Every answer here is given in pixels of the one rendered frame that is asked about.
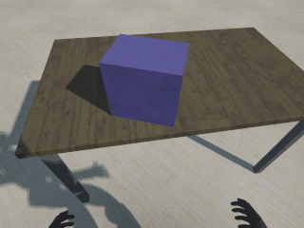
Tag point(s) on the robot left hand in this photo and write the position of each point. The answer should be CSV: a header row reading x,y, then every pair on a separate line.
x,y
60,218

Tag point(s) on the table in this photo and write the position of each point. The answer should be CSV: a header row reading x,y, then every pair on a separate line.
x,y
233,78

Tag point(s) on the carton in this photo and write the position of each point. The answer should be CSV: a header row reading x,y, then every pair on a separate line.
x,y
142,78

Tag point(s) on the robot right hand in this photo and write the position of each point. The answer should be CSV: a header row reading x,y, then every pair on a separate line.
x,y
251,214

